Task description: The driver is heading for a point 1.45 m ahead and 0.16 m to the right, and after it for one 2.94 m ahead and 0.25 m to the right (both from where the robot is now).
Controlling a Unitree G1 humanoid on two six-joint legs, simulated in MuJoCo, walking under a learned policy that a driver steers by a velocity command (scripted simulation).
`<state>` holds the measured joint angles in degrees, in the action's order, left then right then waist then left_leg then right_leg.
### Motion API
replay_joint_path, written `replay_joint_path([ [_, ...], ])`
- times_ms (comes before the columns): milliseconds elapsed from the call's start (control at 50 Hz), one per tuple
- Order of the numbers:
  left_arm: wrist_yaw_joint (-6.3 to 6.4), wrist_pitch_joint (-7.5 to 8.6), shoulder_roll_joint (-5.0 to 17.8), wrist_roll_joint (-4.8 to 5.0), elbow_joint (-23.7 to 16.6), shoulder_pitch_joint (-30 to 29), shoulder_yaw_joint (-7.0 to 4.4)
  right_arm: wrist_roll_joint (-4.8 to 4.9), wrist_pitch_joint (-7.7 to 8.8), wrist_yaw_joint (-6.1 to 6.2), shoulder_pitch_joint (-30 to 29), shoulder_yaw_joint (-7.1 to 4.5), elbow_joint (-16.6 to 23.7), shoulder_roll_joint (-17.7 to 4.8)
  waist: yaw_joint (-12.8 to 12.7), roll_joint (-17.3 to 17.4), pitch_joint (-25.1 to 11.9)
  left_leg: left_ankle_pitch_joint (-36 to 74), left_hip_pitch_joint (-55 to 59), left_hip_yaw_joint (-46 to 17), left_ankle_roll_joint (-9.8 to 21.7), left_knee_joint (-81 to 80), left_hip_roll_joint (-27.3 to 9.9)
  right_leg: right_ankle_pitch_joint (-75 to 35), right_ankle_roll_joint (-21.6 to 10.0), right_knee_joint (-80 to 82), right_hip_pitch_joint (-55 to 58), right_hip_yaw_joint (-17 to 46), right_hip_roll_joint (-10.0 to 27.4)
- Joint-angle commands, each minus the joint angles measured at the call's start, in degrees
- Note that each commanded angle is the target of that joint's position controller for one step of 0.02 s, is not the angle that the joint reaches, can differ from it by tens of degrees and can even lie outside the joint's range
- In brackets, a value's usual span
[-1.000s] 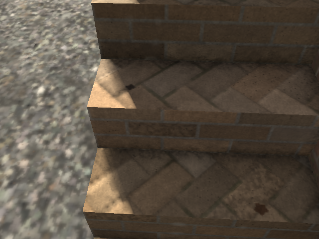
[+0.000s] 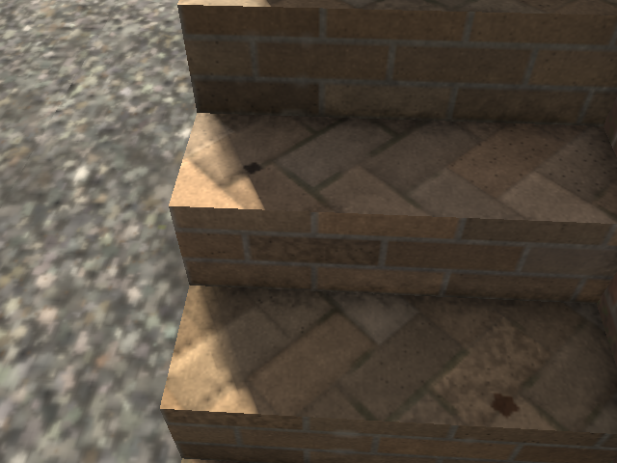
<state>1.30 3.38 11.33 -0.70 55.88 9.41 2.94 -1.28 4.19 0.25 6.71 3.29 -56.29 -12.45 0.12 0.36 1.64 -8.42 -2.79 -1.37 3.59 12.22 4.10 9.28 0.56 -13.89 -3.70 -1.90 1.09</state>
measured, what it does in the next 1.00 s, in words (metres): stands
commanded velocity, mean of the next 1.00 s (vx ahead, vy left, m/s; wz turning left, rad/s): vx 0.24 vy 0.00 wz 0.00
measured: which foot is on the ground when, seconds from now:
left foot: down 0.00-1.00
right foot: down 0.00-1.00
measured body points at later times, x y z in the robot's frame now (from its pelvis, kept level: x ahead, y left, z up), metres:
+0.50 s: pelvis +0.00 +0.00 +0.00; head +0.01 +0.00 +0.45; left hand +0.07 +0.24 -0.14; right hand +0.09 -0.24 -0.14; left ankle -0.02 +0.08 -0.75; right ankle -0.02 -0.12 -0.75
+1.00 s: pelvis -0.01 +0.00 +0.00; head +0.00 +0.00 +0.44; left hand +0.00 +0.25 -0.15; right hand +0.01 -0.26 -0.16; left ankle -0.02 +0.08 -0.75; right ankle -0.02 -0.12 -0.75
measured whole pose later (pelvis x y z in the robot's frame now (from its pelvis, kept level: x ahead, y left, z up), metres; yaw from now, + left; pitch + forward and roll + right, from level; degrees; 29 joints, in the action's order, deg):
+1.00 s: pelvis -0.01 +0.00 +0.00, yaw +0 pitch -1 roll +0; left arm -0.9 4.1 12.9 -0.8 60.1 17.4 -0.1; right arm -0.4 -1.3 1.1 16.0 0.0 -57.6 -13.9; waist 0.3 0.5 1.5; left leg -10.5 -6.8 -1.2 3.9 18.3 4.7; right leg 11.9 1.0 -20.8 -8.0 -1.6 1.9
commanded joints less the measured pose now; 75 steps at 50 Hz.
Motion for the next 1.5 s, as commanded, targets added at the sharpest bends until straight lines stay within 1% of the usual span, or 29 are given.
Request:
replay_joint_path([
  [20,0.13,0.6,5.28,0.02,-2.58,-0.51,-0.99,0.04,0.66,0.13,-1.65,-1.01,2.84,-5.39,-0.01,-0.35,-2.81,13.74,-0.44,-7.13,0.49,-0.66,-10.68,-8.22,-1.73,0.91,1.09,5.52,7.02],
  [40,0.11,0.61,5.59,0.27,-2.39,0.26,-1.01,0.39,0.59,0.18,-0.78,-1.05,2.57,-5.68,-0.09,-0.11,-4.35,11.67,-0.05,-6.94,0.17,-1.77,-10.49,-7.31,-1.44,1.59,1.99,5.55,7.03],
  [60,0.13,0.59,5.45,-0.02,-2.64,-0.96,-1.02,0.0,0.61,0.14,-2.06,-1.06,2.91,-5.51,0.01,-0.53,-1.64,13.27,-0.87,-7.13,0.38,-0.97,-10.6,-8.28,-1.65,1.04,0.79,5.56,6.98],
  [100,0.13,0.61,5.25,-0.02,-2.58,-0.49,-0.98,0.0,0.64,0.13,-1.65,-1.03,2.86,-5.42,-0.02,-0.41,-2.73,13.98,-0.41,-7.12,0.49,-0.66,-10.7,-8.39,-1.73,0.92,1.06,5.54,7.03],
  [200,0.12,0.61,5.33,0.01,-2.64,-0.56,-1.0,0.04,0.66,0.13,-1.69,-1.03,2.9,-5.41,-0.01,-0.34,-2.84,13.73,-0.48,-7.14,0.46,-0.63,-10.67,-8.32,-1.73,0.92,1.14,5.54,7.01],
  [220,0.11,0.62,5.63,0.26,-2.45,0.21,-1.02,0.39,0.59,0.17,-0.82,-1.06,2.63,-5.7,-0.09,-0.11,-4.38,11.66,-0.09,-6.95,0.13,-1.74,-10.48,-7.4,-1.44,1.61,2.04,5.57,7.02],
  [240,0.13,0.6,5.5,-0.02,-2.7,-1.01,-1.03,0.0,0.61,0.13,-2.1,-1.07,2.96,-5.53,0.0,-0.53,-1.67,13.25,-0.91,-7.14,0.35,-0.94,-10.59,-8.37,-1.65,1.06,0.84,5.57,6.97],
  [260,0.12,0.62,5.32,-0.06,-2.71,-0.7,-0.98,-0.03,0.62,0.14,-1.79,-1.05,2.96,-5.46,-0.02,-0.46,-2.53,13.88,-0.6,-7.14,0.43,-0.73,-10.69,-8.57,-1.72,0.97,1.04,5.59,7.04],
  [300,0.17,0.59,5.66,0.06,-2.2,0.5,-1.12,0.0,0.58,0.13,-0.47,-1.19,2.34,-5.81,0.07,-0.4,-2.67,15.72,-0.07,-6.83,0.33,0.26,-10.69,-9.65,-1.72,0.27,0.99,5.27,7.02],
  [320,0.2,0.54,6.0,0.4,-1.68,1.82,-1.2,0.39,0.46,0.16,1.09,-1.27,1.67,-6.11,0.06,-0.16,-4.32,14.33,0.59,-6.52,-0.02,-0.17,-10.5,-8.83,-1.45,0.49,1.79,5.12,7.01],
  [340,0.22,0.44,6.21,0.47,-1.56,1.76,-1.28,0.4,0.35,0.17,1.06,-1.35,1.51,-6.21,0.08,-0.25,-3.07,14.16,0.17,-6.46,-0.14,-0.06,-10.39,-8.88,-1.38,0.3,1.32,5.07,6.94],
  [360,0.23,0.34,5.85,0.14,-1.7,1.07,-1.26,0.01,0.28,0.13,0.12,-1.38,1.74,-6.0,0.1,-0.61,-0.85,15.9,-0.82,-6.6,0.12,0.94,-10.53,-9.98,-1.64,-0.36,0.18,5.09,6.95],
  [380,0.24,0.24,5.6,0.14,-1.5,1.69,-1.25,0.06,0.2,0.12,0.68,-1.4,1.5,-5.9,0.12,-0.59,-1.6,16.18,-0.69,-6.58,0.21,1.34,-10.58,-10.01,-1.72,-0.68,0.4,5.03,7.01],
  [400,0.25,0.13,5.92,0.52,-1.02,3.04,-1.36,0.53,0.06,0.16,2.18,-1.48,0.84,-6.11,0.09,-0.3,-3.3,14.13,-0.15,-6.4,-0.06,0.73,-10.38,-8.63,-1.47,-0.42,1.27,4.93,7.01],
  [440,0.27,-0.12,6.03,0.51,-0.82,3.02,-1.46,0.52,-0.19,0.16,1.98,-1.59,0.56,-6.15,0.07,-0.57,-1.47,13.71,-1.08,-6.48,-0.23,0.74,-10.33,-8.78,-1.36,-0.55,0.61,5.07,7.1],
  [620,0.41,-0.96,5.56,0.55,0.66,6.52,-1.69,0.72,-1.05,0.28,4.55,-1.98,-1.09,-6.06,0.15,-0.73,-0.26,12.44,-1.91,-6.65,-0.17,1.57,-10.21,-7.74,-1.37,-1.62,-0.16,5.2,7.21],
  [740,0.51,-1.46,5.01,0.44,1.57,9.03,-1.72,0.77,-1.61,0.45,6.4,-2.1,-1.83,-5.78,0.22,-0.73,0.89,9.71,-2.86,-6.77,0.03,1.7,-9.97,-5.53,-1.37,-1.97,-1.16,5.26,7.03],
  [760,0.36,-1.34,4.88,0.22,1.55,9.29,-1.81,0.8,-1.6,0.4,8.1,-2.3,-2.51,-5.79,0.51,-0.9,0.88,7.26,-3.03,-6.47,-0.13,1.13,-9.65,-4.56,-1.16,-1.65,-1.39,5.37,7.13],
  [820,0.31,-1.41,4.62,0.2,1.92,10.26,-1.94,0.7,-1.73,0.41,8.74,-2.48,-2.75,-5.48,0.35,-0.94,2.06,6.13,-3.81,-6.54,-0.05,0.98,-9.51,-3.62,-1.14,-1.81,-2.22,5.38,7.0],
  [840,-1.19,-0.11,11.58,-0.45,1.29,10.14,-4.02,1.62,-2.97,0.01,8.98,-4.17,-1.81,-10.64,0.06,2.27,1.11,6.0,-2.85,-5.75,0.71,2.6,-6.05,-1.36,-0.25,-2.9,-4.79,4.17,4.68],
  [860,-1.88,0.66,11.1,-0.38,1.62,9.62,-4.3,1.2,-3.89,0.34,8.5,-4.16,-0.92,-9.32,0.26,1.1,1.0,5.5,-2.54,-5.69,1.1,3.15,-6.28,-0.95,-0.13,-2.9,-6.45,3.93,4.67],
  [880,-2.23,1.08,9.17,-0.23,1.86,9.49,-4.05,0.94,-4.56,0.65,9.08,-4.03,-0.27,-7.92,0.47,-0.24,0.87,4.4,-2.69,-5.88,1.46,3.23,-6.39,-0.5,-0.05,-3.04,-7.26,3.9,4.61],
  [900,-2.39,1.29,7.49,-0.07,2.26,9.88,-3.85,0.93,-5.02,0.92,10.11,-4.02,-0.09,-7.07,0.53,-1.15,1.09,3.94,-3.16,-6.05,1.71,3.12,-6.47,-0.46,0.0,-3.11,-7.54,3.92,4.64],
  [920,-2.4,1.34,6.68,0.08,2.56,10.06,-3.79,0.95,-5.23,1.06,10.65,-4.02,0.21,-6.53,0.5,-1.81,1.37,3.79,-3.66,-6.13,1.88,3.1,-6.49,-0.58,0.01,-3.22,-7.7,3.95,4.64],
  [940,-2.35,1.36,6.27,-0.07,2.84,10.52,-3.79,0.87,-5.31,1.12,11.2,-4.07,0.33,-6.25,0.32,-2.08,1.44,3.8,-4.09,-6.19,2.03,3.11,-6.52,-0.4,-0.05,-3.17,-7.59,3.95,4.69],
  [1000,-2.14,1.31,7.05,-0.11,3.11,10.95,-4.1,0.91,-5.37,1.08,12.19,-4.27,1.02,-6.29,0.07,-1.55,1.4,4.29,-4.66,-6.34,2.02,3.23,-6.47,0.06,-0.09,-3.38,-7.53,4.03,4.71],
  [1160,-1.98,1.17,7.91,0.07,3.39,11.5,-4.27,0.9,-5.37,1.15,14.4,-4.57,2.43,-6.45,-0.27,-1.0,1.72,5.71,-4.99,-6.73,1.8,3.16,-6.54,1.09,0.16,-3.97,-8.17,4.14,4.95],
  [1440,-1.74,1.0,7.84,0.48,3.84,11.98,-4.47,0.91,-5.51,1.57,16.04,-5.05,4.17,-5.75,-0.37,-0.49,1.2,10.6,-3.44,-7.34,0.77,2.54,-6.84,2.04,1.07,-5.37,-9.21,4.13,5.64],
  [1500,-1.84,0.77,7.69,0.44,4.0,12.1,-4.57,1.03,-5.47,1.5,15.86,-5.24,4.57,-5.79,-0.58,-0.7,1.49,9.51,-4.03,-7.65,0.71,1.9,-7.02,2.32,1.34,-5.72,-9.12,3.99,5.72],
])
